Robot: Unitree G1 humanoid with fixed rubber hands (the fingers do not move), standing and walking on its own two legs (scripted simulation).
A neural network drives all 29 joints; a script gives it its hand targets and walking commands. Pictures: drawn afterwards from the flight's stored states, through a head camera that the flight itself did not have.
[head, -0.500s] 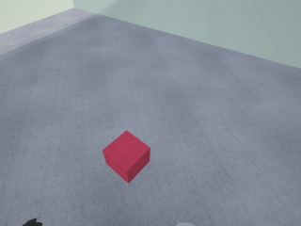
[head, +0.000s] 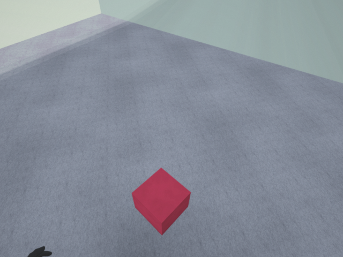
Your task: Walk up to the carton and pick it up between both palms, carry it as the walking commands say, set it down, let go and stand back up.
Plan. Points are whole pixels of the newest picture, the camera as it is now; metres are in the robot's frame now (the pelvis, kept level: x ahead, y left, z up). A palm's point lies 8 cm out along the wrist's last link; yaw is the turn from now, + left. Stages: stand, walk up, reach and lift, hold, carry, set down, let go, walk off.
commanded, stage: walk up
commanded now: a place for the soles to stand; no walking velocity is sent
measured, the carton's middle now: (161, 200) +0.57 +0.02 -0.65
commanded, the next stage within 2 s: none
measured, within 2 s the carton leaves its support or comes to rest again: neither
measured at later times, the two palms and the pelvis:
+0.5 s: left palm out of the picture +0.17 +0.33 -0.09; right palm out of the picture +0.10 -0.34 -0.08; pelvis +0.05 +0.00 -0.01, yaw +3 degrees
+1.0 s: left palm out of the picture +0.13 +0.30 -0.08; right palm out of the picture +0.10 -0.37 -0.08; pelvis +0.03 -0.03 -0.01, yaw +6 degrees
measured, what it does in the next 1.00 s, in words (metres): steps on the spot: right foot, then left foot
